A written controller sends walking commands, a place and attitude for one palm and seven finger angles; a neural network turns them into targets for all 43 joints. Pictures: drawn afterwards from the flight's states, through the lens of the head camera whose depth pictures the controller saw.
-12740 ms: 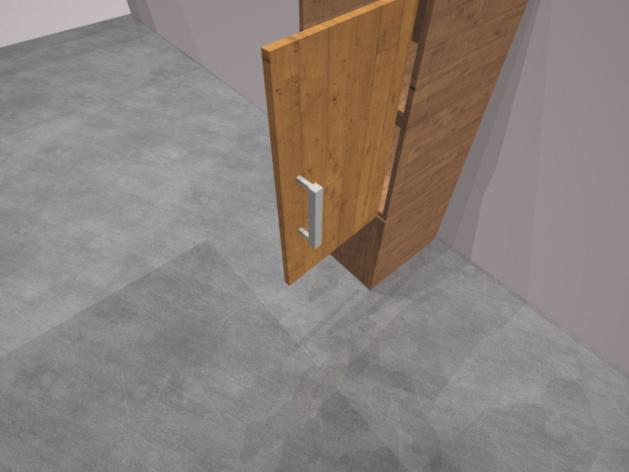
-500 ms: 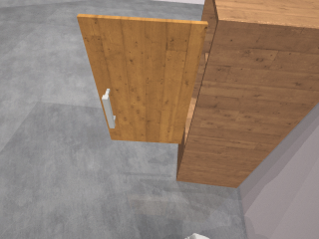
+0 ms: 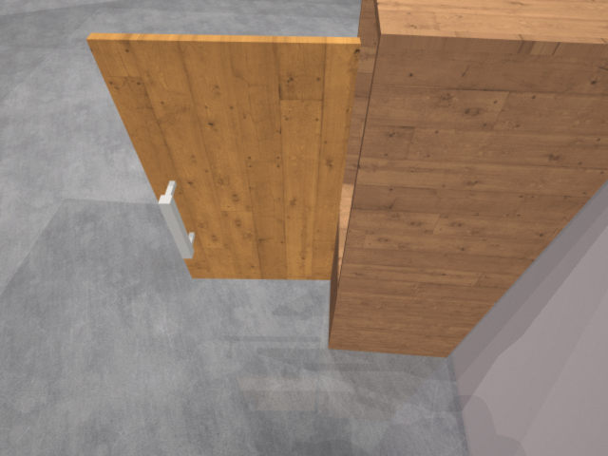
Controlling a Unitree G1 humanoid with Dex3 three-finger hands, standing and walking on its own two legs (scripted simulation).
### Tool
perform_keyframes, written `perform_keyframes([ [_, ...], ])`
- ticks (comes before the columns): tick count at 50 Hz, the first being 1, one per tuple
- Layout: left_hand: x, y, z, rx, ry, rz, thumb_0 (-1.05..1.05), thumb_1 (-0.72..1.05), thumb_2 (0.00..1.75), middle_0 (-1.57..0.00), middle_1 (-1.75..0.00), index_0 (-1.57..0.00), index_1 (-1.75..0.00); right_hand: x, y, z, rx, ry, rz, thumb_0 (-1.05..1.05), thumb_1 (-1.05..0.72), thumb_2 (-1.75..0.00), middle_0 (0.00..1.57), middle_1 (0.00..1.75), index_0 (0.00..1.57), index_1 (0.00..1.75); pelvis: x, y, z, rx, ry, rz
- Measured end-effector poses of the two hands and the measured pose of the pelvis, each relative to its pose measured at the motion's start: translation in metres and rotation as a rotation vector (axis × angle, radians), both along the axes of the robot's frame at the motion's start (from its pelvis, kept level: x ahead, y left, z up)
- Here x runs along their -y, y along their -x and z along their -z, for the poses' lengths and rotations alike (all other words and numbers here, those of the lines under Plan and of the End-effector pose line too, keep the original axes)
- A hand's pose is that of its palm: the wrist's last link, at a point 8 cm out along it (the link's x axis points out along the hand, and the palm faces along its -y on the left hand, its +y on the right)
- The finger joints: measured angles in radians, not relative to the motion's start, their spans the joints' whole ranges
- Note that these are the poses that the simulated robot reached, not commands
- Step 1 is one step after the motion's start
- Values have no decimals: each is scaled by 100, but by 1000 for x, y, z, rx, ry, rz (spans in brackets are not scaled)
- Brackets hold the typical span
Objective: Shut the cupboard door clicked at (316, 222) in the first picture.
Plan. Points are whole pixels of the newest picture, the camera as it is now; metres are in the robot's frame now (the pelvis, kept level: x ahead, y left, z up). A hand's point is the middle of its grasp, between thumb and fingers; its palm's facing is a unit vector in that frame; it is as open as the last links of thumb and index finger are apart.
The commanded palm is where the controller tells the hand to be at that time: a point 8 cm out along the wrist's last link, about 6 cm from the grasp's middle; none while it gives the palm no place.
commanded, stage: come to a stop and stand still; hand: left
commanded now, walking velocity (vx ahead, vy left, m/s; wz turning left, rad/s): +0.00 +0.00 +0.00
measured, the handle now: (180, 221) +0.52 +0.28 -0.08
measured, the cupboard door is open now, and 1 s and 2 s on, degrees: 94 94 94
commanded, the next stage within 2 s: look again from close up in 0.34 s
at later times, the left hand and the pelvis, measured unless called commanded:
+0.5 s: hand out of the picture +0.03 +0.18 -0.15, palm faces +0.02 -0.97 -0.23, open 7.4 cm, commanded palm none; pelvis +0.00 -0.01 +0.01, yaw +0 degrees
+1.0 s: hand out of the picture +0.04 +0.18 -0.16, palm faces +0.02 -0.98 -0.21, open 7.4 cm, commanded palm none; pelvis +0.03 +0.00 +0.01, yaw +0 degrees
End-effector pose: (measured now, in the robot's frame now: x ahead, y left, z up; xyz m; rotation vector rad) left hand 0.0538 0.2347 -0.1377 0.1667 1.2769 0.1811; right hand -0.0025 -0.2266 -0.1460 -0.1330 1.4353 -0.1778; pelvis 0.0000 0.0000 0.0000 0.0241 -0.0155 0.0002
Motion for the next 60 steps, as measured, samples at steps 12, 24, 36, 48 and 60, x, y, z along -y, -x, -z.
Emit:
perform_keyframes([
  [12, 7, 29, -12, 5, -34, 16, 1, 90, 89, -20, -30, -20, -30, 3, -42, 2, 206, -42, -44, 1, -93, -89, 20, 30, 19, 30, 4, 4, 0, 12, 0, -10],
  [24, 10, 27, -15, 0, -11, 24, 1, 91, 89, -20, -30, -20, -30, 4, -20, -5, 121, -40, -73, 1, -92, -89, 20, 30, 19, 30, 7, 0, -8, -2, 6, -6],
  [36, 11, 27, -10, -59, 11, 21, 1, 91, 89, -20, -30, -20, -30, 1, -2, -8, 12, -35, -55, 1, -91, -89, 20, 30, 20, 30, 6, -13, -11, -5, 12, -6],
  [48, 9, 18, -8, -67, 20, 13, 1, 91, 89, -20, -30, -20, -30, 2, -33, -11, 53, -13, -70, 1, -91, -89, 20, 30, 20, 30, 3, -24, -12, -4, 16, -6],
  [60, 1, 15, -3, -64, 26, -22, 1, 90, 89, -20, -30, -20, -30, -5, -60, -9, 77, -9, -98, 1, -91, -90, 20, 30, 19, 30, -5, -37, -8, -9, 28, -15],
])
